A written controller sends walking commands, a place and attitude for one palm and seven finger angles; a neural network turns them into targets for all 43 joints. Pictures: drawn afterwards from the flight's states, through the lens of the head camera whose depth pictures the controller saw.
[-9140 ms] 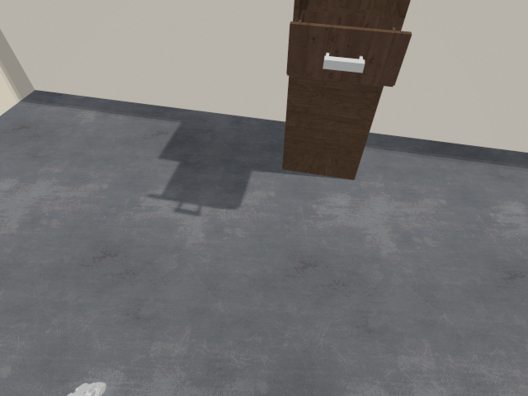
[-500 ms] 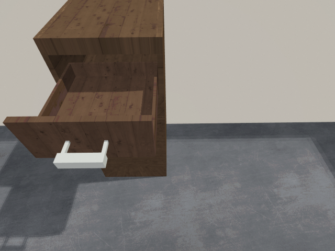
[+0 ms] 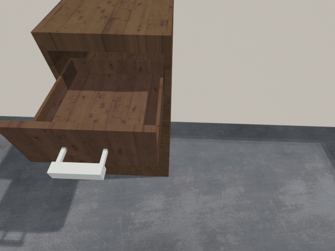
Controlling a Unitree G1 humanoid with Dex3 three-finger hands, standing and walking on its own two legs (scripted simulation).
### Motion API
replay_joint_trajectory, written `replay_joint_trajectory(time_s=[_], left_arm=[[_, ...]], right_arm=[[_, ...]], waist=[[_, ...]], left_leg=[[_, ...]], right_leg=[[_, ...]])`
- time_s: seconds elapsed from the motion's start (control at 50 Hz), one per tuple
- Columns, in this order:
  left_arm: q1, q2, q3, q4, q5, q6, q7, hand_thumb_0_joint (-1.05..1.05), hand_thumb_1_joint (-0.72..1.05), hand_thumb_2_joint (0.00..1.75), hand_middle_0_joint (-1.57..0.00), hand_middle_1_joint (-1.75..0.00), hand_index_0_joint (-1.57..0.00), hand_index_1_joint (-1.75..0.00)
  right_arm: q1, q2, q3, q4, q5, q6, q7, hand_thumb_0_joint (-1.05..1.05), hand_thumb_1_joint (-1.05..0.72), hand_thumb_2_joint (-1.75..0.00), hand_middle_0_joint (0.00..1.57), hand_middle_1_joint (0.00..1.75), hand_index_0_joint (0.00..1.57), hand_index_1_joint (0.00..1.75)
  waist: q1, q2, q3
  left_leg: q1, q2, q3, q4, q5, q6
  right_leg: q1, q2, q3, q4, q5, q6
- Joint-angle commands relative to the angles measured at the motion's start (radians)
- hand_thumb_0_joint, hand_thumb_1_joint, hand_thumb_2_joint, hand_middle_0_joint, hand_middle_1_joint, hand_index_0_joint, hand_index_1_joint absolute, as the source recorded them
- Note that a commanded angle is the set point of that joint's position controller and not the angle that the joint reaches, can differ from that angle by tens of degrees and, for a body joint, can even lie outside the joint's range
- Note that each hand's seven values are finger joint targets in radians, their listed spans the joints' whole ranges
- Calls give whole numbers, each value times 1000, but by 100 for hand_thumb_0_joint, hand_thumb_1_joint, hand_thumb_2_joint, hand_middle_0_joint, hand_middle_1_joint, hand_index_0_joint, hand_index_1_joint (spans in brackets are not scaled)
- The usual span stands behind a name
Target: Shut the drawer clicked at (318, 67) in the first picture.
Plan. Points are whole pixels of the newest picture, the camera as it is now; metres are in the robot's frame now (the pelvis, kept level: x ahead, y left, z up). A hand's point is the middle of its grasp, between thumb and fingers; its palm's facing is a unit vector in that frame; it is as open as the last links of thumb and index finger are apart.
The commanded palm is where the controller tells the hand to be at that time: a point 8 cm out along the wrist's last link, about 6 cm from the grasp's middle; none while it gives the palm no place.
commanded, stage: come to a stop and stand still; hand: left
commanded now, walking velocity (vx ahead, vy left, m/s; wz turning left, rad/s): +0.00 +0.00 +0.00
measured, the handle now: (80, 161) +0.29 +0.24 +0.04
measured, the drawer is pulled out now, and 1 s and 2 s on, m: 0.30 0.30 0.30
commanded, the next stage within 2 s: look again from close up in 1.08 s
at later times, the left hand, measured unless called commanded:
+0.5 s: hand out of the picture +0.01 +0.19 -0.16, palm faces -0.01 -0.98 -0.22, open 7.3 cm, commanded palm none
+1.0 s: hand out of the picture -0.01 +0.17 -0.17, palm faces +0.01 -0.99 -0.17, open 7.3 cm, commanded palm none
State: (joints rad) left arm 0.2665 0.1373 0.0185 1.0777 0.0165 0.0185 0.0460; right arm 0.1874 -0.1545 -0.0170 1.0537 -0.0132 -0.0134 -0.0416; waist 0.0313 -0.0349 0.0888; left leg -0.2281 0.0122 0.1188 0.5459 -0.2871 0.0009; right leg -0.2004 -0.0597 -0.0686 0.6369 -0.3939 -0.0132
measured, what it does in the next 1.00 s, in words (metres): stands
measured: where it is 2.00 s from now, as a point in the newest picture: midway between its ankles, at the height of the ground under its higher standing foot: outside the picture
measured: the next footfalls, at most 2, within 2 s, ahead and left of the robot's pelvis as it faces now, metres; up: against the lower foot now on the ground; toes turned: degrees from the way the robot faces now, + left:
none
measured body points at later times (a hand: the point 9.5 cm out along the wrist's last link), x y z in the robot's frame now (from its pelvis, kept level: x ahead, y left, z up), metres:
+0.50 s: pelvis -0.02 +0.00 +0.01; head -0.02 +0.01 +0.46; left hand +0.01 +0.24 -0.14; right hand +0.00 -0.23 -0.14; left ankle +0.00 +0.12 -0.73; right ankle -0.04 -0.10 -0.73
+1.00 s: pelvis +0.00 +0.01 +0.01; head +0.00 +0.02 +0.46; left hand -0.01 +0.23 -0.15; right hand -0.01 -0.21 -0.15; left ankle +0.00 +0.12 -0.73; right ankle -0.04 -0.10 -0.73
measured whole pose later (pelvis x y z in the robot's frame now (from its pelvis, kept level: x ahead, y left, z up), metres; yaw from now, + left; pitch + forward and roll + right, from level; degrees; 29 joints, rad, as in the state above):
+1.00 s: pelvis +0.00 +0.01 +0.01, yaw -1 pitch -1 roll +0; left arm 0.30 0.15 -0.02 1.11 0.02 -0.01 0.04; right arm 0.27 -0.14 0.01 1.15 -0.01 -0.02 -0.03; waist 0.01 -0.03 0.04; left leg -0.19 0.00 0.07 0.46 -0.25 0.02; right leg -0.14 -0.02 -0.06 0.47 -0.31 -0.01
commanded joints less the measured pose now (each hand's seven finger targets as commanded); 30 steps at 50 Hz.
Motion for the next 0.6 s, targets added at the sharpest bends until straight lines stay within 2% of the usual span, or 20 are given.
replay_joint_trajectory(time_s=[0.0, 0.02, 0.04, 0.06, 0.08, 0.1, 0.12, 0.14, 0.16, 0.18, 0.2, 0.22, 0.24, 0.26, 0.28, 0.32, 0.42, 0.44, 0.5, 0.58], left_arm=[[91, 102, 6, -24, 1, -37, -4, 0, 90, 90, -20, -30, -20, -30], [79, 109, 3, -26, 0, -39, -4, 0, 90, 90, -20, -30, -20, -30], [71, 111, 2, -29, 3, -40, -4, 0, 90, 90, -20, -30, -20, -30], [171, 137, 12, -15, 14, -61, 34, 0, 90, 90, -20, -30, -20, -30], [124, 188, 16, -71, 11, -73, 30, 0, 90, 90, -20, -30, -20, -30], [140, 165, 12, -87, 15, -80, 26, 0, 90, 90, -20, -30, -20, -30], [123, 176, 14, -108, 16, -85, 25, 0, 90, 90, -20, -30, -20, -30], [110, 185, 19, -125, 13, -86, 24, 0, 90, 90, -20, -30, -20, -30], [103, 191, 14, -134, 6, -82, 22, 0, 90, 90, -20, -30, -20, -30], [85, 179, 8, -138, -1, -75, 21, 0, 90, 90, -20, -30, -20, -30], [76, 162, 3, -147, -4, -64, 19, 0, 90, 90, -20, -30, -20, -30], [81, 141, 0, -155, -3, -52, 19, 0, 90, 90, -20, -30, -20, -30], [74, 136, -2, -155, 3, -40, 18, 0, 90, 90, -20, -30, -20, -30], [70, 142, -4, -151, 1, -34, 15, 0, 90, 90, -20, -30, -20, -30], [73, 147, -6, -144, -1, -34, 10, 0, 90, 90, -20, -30, -20, -30], [51, 160, -11, -140, -2, -33, 2, 0, 90, 90, -20, -30, -20, -30], [53, 168, -8, -133, -4, -30, -8, 0, 90, 90, -20, -30, -20, -30], [51, 167, -6, -132, -2, -30, -7, 0, 90, 90, -20, -30, -20, -30], [67, 159, -9, -110, -6, -33, -11, 0, 90, 90, -20, -30, -20, -30], [80, 146, -13, -80, -8, -39, -10, 0, 90, 90, -20, -30, -20, -30]], right_arm=[[52, -83, -12, -25, 5, 2, 4, 0, -90, -90, 20, 30, 20, 30], [59, -75, -11, -20, 3, 7, 7, 0, -90, -90, 20, 30, 20, 30], [64, -68, -8, -12, 2, 8, 9, 0, -90, -90, 20, 30, 20, 30], [-10, -137, -25, -85, 8, -5, 17, 0, -90, -90, 20, 30, 20, 30], [27, -76, -16, -121, 7, 3, 29, 0, -90, -90, 20, 30, 20, 30], [11, -69, -13, -131, 5, 2, 33, 0, -90, -90, 20, 30, 20, 30], [23, -61, -12, -141, 9, -3, 34, 0, -90, -90, 20, 30, 20, 30], [33, -61, -9, -138, 9, -5, 37, 0, -90, -90, 20, 30, 20, 30], [59, -61, -7, -130, 10, -4, 34, 0, -90, -90, 20, 30, 20, 30], [89, -75, -8, -117, 9, -3, 30, 0, -90, -90, 20, 30, 20, 30], [100, -99, -11, -109, 6, -2, 27, 0, -90, -90, 20, 30, 20, 30], [85, -116, -10, -113, 3, 0, 24, 0, -90, -90, 20, 30, 20, 30], [78, -120, -6, -108, -1, -3, 25, 0, -90, -90, 20, 30, 20, 30], [58, -118, -1, -107, 0, 0, 25, 0, -90, -90, 20, 30, 20, 30], [41, -113, 2, -110, 1, 4, 25, 0, -90, -90, 20, 30, 20, 30], [58, -113, 4, -105, -1, 11, 29, 0, -90, -90, 20, 30, 20, 30], [107, -116, 10, -74, -8, 5, 31, 0, -90, -90, 20, 30, 20, 30], [116, -115, 11, -66, -8, 3, 30, 0, -90, -90, 20, 30, 20, 30], [125, -122, 17, -47, -5, -7, 28, 0, -90, -90, 20, 30, 20, 30], [146, -114, 21, -13, 0, -17, 23, 0, -90, -90, 20, 30, 20, 30]], waist=[[-30, -39, -80], [-35, -44, -74], [-38, -64, -71], [1, -93, -71], [-35, -133, -118], [-18, -104, -138], [-36, -80, -170], [-33, -19, -194], [-49, -54, -193], [-64, -56, -179], [-59, -29, -150], [-44, 10, -94], [-35, 80, -32], [-28, 105, 12], [-24, 80, 36], [-37, 17, 78], [-35, 48, 30], [-35, 38, 21], [-26, 72, -16], [-21, 42, -43]], left_leg=[[94, 102, -101, -86, 303, 28], [92, 91, -90, -97, 238, 17], [97, 91, -84, -115, 223, 12], [23, 101, -60, 122, 237, -7], [-128, 39, -78, 152, -86, 7], [-149, 39, -87, 183, -144, 11], [-160, 26, -85, 155, -126, 14], [-122, 6, -50, 84, -77, 10], [-52, -4, -49, 21, -1, 14], [20, 13, -64, -44, 97, 22], [68, 62, -104, -50, 234, 35], [51, 101, -135, -49, 270, 48], [4, 115, -163, -64, 285, 60], [-43, 108, -176, -87, 216, 62], [-61, 92, -168, -102, 122, 54], [-69, 64, -151, -124, -26, 36], [-72, 64, -167, -175, -90, 39], [-71, 70, -176, -188, -86, 41], [-73, 80, -190, -201, -57, 45], [-40, 86, -178, -183, 77, 45]], right_leg=[[-22, -87, 124, -221, 423, -22], [-27, -104, 134, -234, 438, -32], [-22, -97, 123, -239, 451, -31], [1, -137, 219, -241, 948, 31], [129, -189, 216, -212, 1019, -5], [144, -194, 220, -197, 1014, -65], [198, -181, 196, -159, 1065, -105], [229, -161, 169, -114, 1129, -111], [181, -138, 145, -95, 1058, -97], [123, -114, 126, -83, 925, -77], [43, -78, 104, -98, 688, -52], [-22, -51, 101, -150, 444, -38], [-32, -27, 91, -169, 291, -30], [-34, -16, 91, -196, 197, -26], [-49, -21, 109, -231, 143, -28], [-111, -35, 139, -292, -21, -39], [-88, -31, 128, -301, -86, -39], [-74, -28, 117, -294, -67, -37], [-27, -27, 109, -271, 6, -34], [11, -36, 102, -259, 121, -31]])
